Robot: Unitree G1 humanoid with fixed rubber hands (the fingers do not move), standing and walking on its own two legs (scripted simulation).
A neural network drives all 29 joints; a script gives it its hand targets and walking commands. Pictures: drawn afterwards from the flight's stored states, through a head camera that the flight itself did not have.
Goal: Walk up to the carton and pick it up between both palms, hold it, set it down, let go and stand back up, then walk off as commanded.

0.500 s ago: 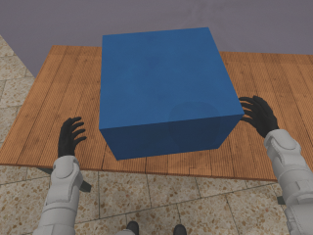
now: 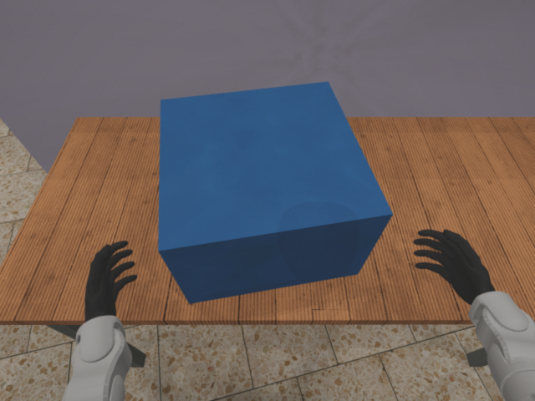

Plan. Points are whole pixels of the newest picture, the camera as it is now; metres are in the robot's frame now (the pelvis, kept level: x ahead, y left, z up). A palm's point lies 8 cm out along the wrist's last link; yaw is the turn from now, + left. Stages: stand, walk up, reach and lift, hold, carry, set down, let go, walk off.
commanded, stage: set down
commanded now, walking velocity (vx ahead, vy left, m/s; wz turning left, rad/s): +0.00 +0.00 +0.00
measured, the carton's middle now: (261, 188) +0.45 +0.06 +0.01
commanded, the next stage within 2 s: none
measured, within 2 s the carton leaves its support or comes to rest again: neither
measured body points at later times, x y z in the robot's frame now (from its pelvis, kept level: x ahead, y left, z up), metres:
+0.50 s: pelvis +0.00 +0.00 +0.00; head +0.02 +0.00 +0.45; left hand +0.17 +0.26 +0.01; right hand +0.26 -0.28 +0.00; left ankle +0.00 +0.15 -0.74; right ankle +0.02 -0.11 -0.74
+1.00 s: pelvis +0.01 +0.00 +0.00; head +0.02 +0.01 +0.45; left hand +0.17 +0.25 +0.00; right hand +0.25 -0.28 -0.01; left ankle +0.00 +0.15 -0.74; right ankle +0.02 -0.11 -0.74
